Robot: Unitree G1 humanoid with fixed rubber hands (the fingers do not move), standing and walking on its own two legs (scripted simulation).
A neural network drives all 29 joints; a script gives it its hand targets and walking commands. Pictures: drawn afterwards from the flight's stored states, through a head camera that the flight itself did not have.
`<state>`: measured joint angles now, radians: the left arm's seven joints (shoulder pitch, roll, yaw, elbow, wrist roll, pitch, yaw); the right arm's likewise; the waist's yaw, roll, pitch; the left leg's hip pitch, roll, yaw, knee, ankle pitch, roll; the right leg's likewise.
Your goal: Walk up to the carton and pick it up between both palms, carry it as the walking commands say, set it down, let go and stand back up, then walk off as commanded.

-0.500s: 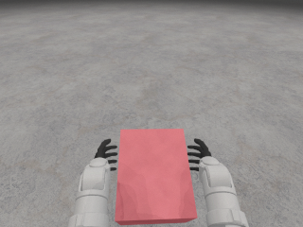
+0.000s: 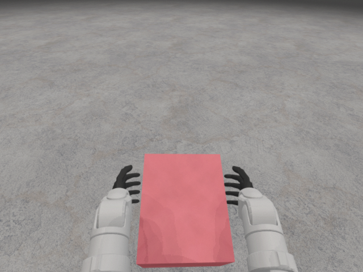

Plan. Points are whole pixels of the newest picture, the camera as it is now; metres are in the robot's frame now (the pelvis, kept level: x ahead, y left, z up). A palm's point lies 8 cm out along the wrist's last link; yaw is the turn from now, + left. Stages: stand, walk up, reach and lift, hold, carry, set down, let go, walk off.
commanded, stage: hold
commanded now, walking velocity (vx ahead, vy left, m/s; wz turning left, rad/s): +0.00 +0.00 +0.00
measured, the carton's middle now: (182, 209) +0.31 +0.00 -0.04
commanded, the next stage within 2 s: carry in 0.82 s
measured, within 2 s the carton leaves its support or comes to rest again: neither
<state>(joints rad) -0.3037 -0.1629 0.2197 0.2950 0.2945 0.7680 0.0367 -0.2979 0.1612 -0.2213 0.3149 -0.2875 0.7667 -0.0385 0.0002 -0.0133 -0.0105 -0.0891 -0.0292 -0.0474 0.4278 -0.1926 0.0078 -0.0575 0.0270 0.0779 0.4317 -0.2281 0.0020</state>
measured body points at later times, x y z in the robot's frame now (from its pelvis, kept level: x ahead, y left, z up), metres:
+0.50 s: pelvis +0.00 +0.00 +0.00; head -0.07 +0.01 +0.45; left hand +0.30 +0.15 +0.05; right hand +0.29 -0.15 +0.04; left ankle +0.04 +0.11 -0.74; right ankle +0.02 -0.12 -0.74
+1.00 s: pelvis -0.01 +0.01 -0.01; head -0.03 +0.01 +0.44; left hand +0.31 +0.14 +0.05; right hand +0.30 -0.14 +0.05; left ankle +0.04 +0.11 -0.74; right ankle +0.02 -0.12 -0.74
